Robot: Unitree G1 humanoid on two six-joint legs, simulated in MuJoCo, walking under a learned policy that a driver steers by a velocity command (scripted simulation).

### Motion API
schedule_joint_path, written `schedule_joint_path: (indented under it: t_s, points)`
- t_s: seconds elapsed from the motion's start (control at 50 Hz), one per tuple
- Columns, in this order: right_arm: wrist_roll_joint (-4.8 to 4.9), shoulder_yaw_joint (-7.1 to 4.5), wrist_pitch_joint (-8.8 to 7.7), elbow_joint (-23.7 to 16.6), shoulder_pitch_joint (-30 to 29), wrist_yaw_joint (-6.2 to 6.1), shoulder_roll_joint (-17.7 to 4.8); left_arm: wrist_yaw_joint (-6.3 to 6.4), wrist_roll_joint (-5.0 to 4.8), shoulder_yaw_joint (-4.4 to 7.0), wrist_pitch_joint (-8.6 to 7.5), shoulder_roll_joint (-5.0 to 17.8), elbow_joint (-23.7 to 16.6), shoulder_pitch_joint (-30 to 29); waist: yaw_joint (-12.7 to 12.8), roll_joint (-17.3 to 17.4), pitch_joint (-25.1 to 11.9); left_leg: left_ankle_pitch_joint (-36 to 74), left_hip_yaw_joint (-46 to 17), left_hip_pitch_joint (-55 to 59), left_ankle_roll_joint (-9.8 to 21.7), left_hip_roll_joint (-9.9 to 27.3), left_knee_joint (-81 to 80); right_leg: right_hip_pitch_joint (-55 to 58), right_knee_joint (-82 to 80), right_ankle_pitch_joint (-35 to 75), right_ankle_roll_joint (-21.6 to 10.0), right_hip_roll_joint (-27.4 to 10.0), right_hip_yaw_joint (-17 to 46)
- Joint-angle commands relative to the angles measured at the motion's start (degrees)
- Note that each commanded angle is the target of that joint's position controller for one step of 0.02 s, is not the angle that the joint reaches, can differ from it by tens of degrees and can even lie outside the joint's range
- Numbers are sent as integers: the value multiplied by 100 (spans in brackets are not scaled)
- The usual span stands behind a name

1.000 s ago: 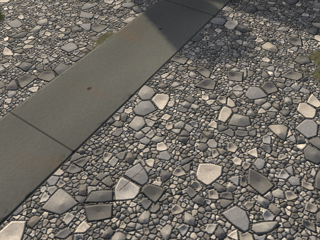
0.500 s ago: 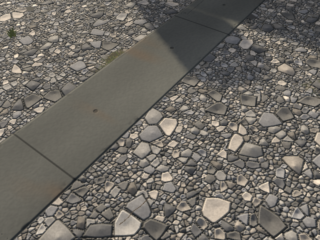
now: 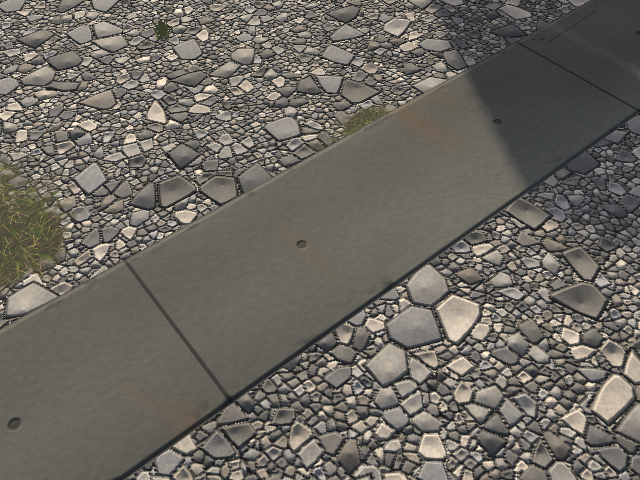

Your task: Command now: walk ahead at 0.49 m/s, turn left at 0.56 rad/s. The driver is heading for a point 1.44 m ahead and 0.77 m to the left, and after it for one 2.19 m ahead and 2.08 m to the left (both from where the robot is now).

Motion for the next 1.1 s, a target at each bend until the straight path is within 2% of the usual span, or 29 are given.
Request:
schedule_joint_path:
  t_s: [0.02, 0.08, 0.16, 0.22, 0.28, 0.32, 0.34, 0.36, 0.38, 0.4, 0.42, 0.44, 0.46, 0.5, 0.54, 0.64, 0.7, 0.74, 0.78, 0.8, 0.82, 0.84, 0.86, 0.88, 0.9, 0.92, 0.96, 1.02, 1.1]
  points:
    - [10, -95, -141, -509, -231, -75, -613, 59, 129, 214, 100, 639, -383, 391, 320, -33, -403, 856, -1990, 367, 1107, 1606, -1474, -699, -635, 301, 236, -390, 126]
    - [8, -164, -133, -496, 176, -218, -892, 130, 227, 187, 164, 524, -732, -431, 80, 148, -226, 1052, -1636, 25, 971, 1337, -1509, -866, -1887, 1303, 458, -228, -65]
    - [68, -172, -53, -464, 630, -278, -902, 70, 144, 102, 108, 348, -1013, -1269, -306, 433, -247, 475, -1547, 152, 612, 1105, -1274, -493, -3664, 2511, 431, 195, -121]
    - [99, -164, -5, -414, 878, -291, -875, -24, 72, 115, 45, 494, -1210, -1609, -433, 557, -291, 284, -1961, 635, 557, 1296, -907, -421, -4165, 2461, 366, 334, -11]
    - [74, -173, 67, -471, 918, -344, -897, -126, 42, 179, -66, 709, -1294, -1549, -300, 702, -369, 355, -2506, 1160, 489, 1520, -353, -137, -4517, 1747, 210, 442, 68]
    - [49, -126, 92, -596, 736, -352, -773, -107, 70, 296, -131, 925, -1099, -675, 192, 828, -732, 942, -2476, 1045, 271, 1264, 371, 1124, -4821, 1618, -81, 422, -31]
    - [-8, -10, 58, -739, 604, -317, -474, -61, 178, 387, -152, 1226, -991, 249, 631, 491, -1488, 698, -2064, 377, 50, 951, 1772, 2648, -4590, 1527, -468, -377, 632]
    - [125, 104, -16, -870, 1396, -300, -110, -23, 269, 535, -73, 1743, -831, 1087, 484, -1168, -2472, -1360, -1207, -1694, -418, 118, 3777, 4981, -4773, 676, -1446, -1809, 3020]
    - [211, 75, -38, -853, 1512, -307, -538, -56, 111, 461, -12, 1344, -790, 1108, 478, -1639, -2453, -2519, -1205, -2694, -480, 448, 4779, 5102, -5265, -620, -1584, -2195, 4308]
    - [210, -52, 1, -863, 990, -312, -1022, -32, 79, 328, 40, 843, -928, 781, 613, -901, -1552, -2037, -1201, -3036, -516, 732, 5149, 4366, -5394, -942, -1267, -1925, 3474]
    - [132, -71, 45, -956, 586, -323, -1031, -16, 113, 268, 104, 703, -984, 459, 547, -430, -987, -1567, -960, -2913, -547, 950, 5110, 3542, -5470, -360, -1024, -1648, 2593]
    - [58, -80, 59, -1049, 357, -308, -932, -23, 145, 224, 139, 600, -956, 218, 410, -300, -542, -1257, -917, -2737, -555, 1105, 4802, 2797, -5652, 268, -937, -1374, 2001]
    - [59, -108, 98, -1084, 324, -292, -834, -26, 200, 179, 138, 501, -951, 35, 238, -399, -277, -1122, -904, -2453, -565, 1235, 4589, 2267, -5777, 1051, -861, -1166, 1464]
    - [103, -87, 201, -1126, 508, -288, -585, -58, 190, 200, 104, 530, -896, -94, 31, -536, -187, -1174, -711, -2070, -651, 1276, 4299, 1775, -5858, 2771, -899, -1018, 675]
    - [62, -65, 269, -1300, 415, -305, -476, -49, 160, 276, 89, 738, -833, -142, -53, -518, -247, -946, -584, -2105, -774, 1273, 3761, 1741, -5846, 4102, -991, -1035, 116]
    - [24, -6, 286, -1500, -157, -143, -367, 103, 92, 346, 305, 980, -754, -242, 116, -518, -521, 710, -147, -1429, -760, 1170, 1959, 1869, -5740, 4207, -819, -848, -920]
    - [22, -57, 304, -1707, -556, -1, -470, 125, -6, 378, 403, 1117, -682, -106, 237, -528, -506, 697, -35, -1258, -616, 1082, 1280, 2231, -5458, 3927, -705, -976, -1035]
    - [6, -136, 321, -1819, -580, 62, -624, 135, -82, 424, 468, 1244, -694, -124, 172, -574, -524, 192, 78, -1097, -450, 962, 1002, 2445, -5053, 4119, -623, -1104, -1027]
    - [-12, -274, 307, -1709, 19, 58, -836, 160, -151, 441, 523, 1248, -737, -204, -181, -464, -767, 295, 294, -252, -191, 632, 284, 2440, -3966, 4579, -412, -937, -1212]
    - [-35, -414, 293, -1568, 576, -34, -1152, 138, -94, 389, 520, 1078, -711, 46, -399, -39, -1070, 1421, 119, 764, 48, 558, -146, 1989, -2863, 4024, -119, -567, -1389]
    - [-79, -522, 310, -1636, 888, -194, -1731, 88, 247, 223, 500, 617, -923, 199, -304, 1257, -1570, 4257, -1734, 2292, 631, 1985, 260, 314, -955, 402, 260, -90, -1455]
    - [-161, -473, 282, -1902, 573, -175, -1983, -1, 250, 120, 443, 603, -1088, 586, 15, 1767, -2544, 4369, -3992, 3345, 2009, 3221, 54, -1125, 681, -2407, 477, 746, -495]
    - [-124, -368, 290, -1959, 524, -127, -1511, -56, 93, 235, 449, 1059, -1028, 149, -366, 756, -2585, 3449, -3446, 2989, 1706, 2858, -207, -1313, 848, -1821, 430, 437, 187]
    - [-58, -293, 276, -1930, 227, -117, -1308, -46, 17, 226, 489, 1055, -1132, -159, -259, 555, -1983, 2809, -2789, 2411, 1342, 2542, -254, -1418, 587, -1352, 356, 286, 134]
    - [20, -257, 306, -1898, 23, -137, -1173, 29, 86, 218, 559, 935, -1051, -171, -83, 117, -1507, 2148, -2393, 1714, 989, 2204, -358, -1325, 112, -1007, 379, 109, 106]
    - [46, -224, 354, -1926, -187, -170, -1103, 96, 146, 242, 640, 993, -1076, -202, 45, 228, -1222, 1744, -2202, 1047, 853, 2012, -507, -1056, -310, -779, 409, 55, 92]
    - [-92, -251, 401, -1989, -425, -217, -1197, 108, 156, 231, 733, 897, -1072, -55, 248, 549, -1092, 1622, -2003, 233, 814, 1730, -685, -453, -716, -476, 462, 219, -64]
    - [-86, -282, 420, -1947, -359, -328, -1233, 154, 163, 165, 745, 705, -1087, -91, 200, 626, -1229, 1446, -1996, 151, 805, 1621, -646, -242, -1538, -287, 558, 356, -24]
    - [-55, -294, 514, -1957, -381, -402, -1230, 115, 130, 142, 748, 666, -1200, -331, 65, 831, -1216, 85, -2342, 6, 648, 1509, -664, 73, -2386, 44, 541, 486, 63]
